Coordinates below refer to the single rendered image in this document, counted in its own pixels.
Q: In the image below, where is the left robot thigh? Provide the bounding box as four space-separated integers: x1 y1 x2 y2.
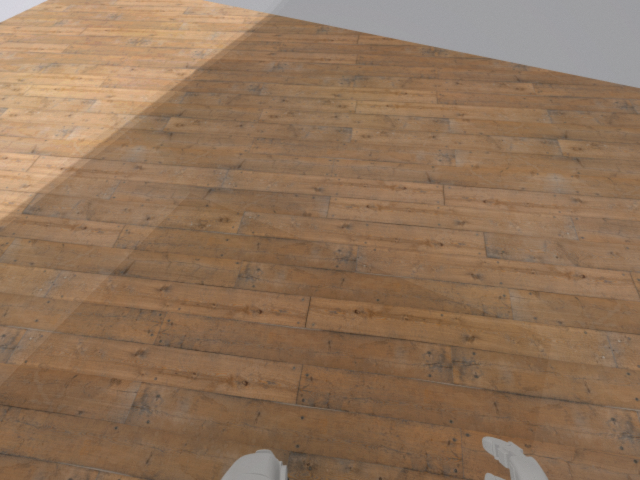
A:
221 453 288 480

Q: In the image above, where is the right robot hand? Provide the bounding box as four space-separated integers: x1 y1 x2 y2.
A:
482 436 548 480

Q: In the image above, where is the robot left shin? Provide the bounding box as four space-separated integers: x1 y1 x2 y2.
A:
255 449 276 458

